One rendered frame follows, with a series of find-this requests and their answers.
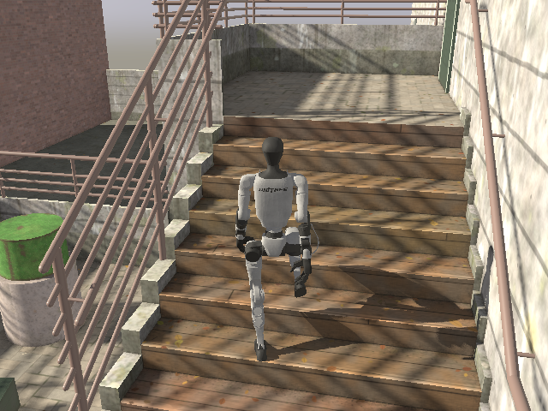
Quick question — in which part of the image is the robot right hand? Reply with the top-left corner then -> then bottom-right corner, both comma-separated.
290,258 -> 312,285

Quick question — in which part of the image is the robot left forearm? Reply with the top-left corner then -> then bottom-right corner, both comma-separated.
235,208 -> 247,240

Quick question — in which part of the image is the robot right forearm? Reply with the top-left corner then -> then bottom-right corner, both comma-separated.
298,211 -> 312,259

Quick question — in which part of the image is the right robot upper arm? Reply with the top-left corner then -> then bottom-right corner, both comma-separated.
291,173 -> 308,223

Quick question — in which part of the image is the left robot foot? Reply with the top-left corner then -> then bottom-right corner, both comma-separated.
254,339 -> 267,361

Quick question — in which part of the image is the robot left hand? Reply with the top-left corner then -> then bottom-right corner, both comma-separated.
236,236 -> 254,253

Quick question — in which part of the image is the left robot upper arm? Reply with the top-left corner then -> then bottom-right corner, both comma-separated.
238,174 -> 255,221

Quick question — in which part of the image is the robot left shin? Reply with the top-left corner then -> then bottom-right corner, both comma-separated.
250,289 -> 265,349

